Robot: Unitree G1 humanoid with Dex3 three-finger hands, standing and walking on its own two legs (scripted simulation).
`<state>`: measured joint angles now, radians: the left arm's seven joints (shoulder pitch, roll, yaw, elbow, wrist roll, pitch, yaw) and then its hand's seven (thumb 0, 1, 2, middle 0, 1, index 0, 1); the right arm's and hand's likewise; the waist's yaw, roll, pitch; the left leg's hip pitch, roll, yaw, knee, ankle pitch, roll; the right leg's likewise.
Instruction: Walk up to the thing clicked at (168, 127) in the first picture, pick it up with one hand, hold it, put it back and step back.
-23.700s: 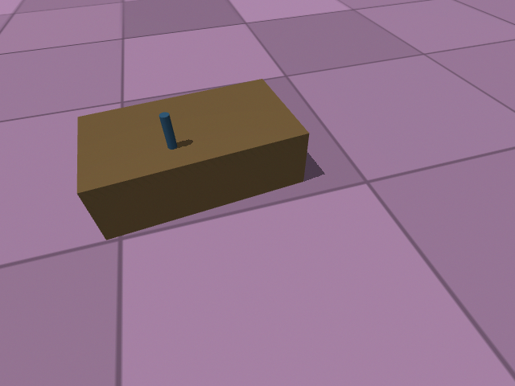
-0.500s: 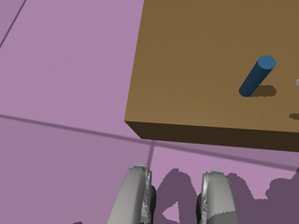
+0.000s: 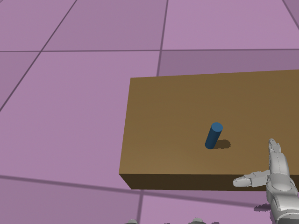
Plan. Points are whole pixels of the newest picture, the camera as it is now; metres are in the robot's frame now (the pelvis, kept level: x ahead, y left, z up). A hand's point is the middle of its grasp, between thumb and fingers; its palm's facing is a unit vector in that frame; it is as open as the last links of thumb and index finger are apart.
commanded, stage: home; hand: right
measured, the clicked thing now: (213, 136) +0.51 -0.21 -0.29
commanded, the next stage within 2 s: none
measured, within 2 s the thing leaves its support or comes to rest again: neither
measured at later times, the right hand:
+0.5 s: hand out of the picture +0.16 -0.18 -0.05, palm faces +0.11 +0.97 -0.21, open 17.2 cm
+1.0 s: hand out of the picture +0.16 -0.17 -0.05, palm faces +0.08 +0.97 -0.21, open 17.4 cm
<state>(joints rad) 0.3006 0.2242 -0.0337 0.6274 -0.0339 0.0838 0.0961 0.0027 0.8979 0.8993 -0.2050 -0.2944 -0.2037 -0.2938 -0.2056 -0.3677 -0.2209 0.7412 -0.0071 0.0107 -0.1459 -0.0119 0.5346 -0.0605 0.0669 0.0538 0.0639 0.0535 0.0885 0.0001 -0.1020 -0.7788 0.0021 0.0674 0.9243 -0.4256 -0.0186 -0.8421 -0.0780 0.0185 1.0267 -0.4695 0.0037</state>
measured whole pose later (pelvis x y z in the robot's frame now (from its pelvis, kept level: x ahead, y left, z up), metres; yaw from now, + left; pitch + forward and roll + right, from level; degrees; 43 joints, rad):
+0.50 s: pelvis +0.01 +0.01 +0.01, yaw -3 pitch +9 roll +3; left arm 0.23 0.21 -0.04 0.48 -0.02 -0.13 0.16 0.01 0.90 0.90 -0.20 -0.29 -0.20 -0.29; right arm 0.49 -0.23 -0.01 -0.05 0.05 0.38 -0.04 -0.01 0.49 -0.09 0.07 0.06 0.06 0.06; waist 0.02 -0.04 -0.14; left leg -0.59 0.02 0.10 0.89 -0.46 -0.01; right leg -0.65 -0.06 0.04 0.97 -0.48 0.02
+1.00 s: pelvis +0.00 +0.01 +0.00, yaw -2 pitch +10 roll +3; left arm 0.30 0.22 -0.02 0.53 -0.01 -0.20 0.17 0.01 0.90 0.90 -0.20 -0.30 -0.20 -0.30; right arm 0.50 -0.23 -0.03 -0.11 0.05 0.43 -0.03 -0.01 0.53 -0.06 0.06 0.05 0.06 0.05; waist 0.04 -0.05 -0.14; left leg -0.63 0.02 0.08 0.93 -0.47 -0.01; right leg -0.69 -0.06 0.04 1.00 -0.48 0.02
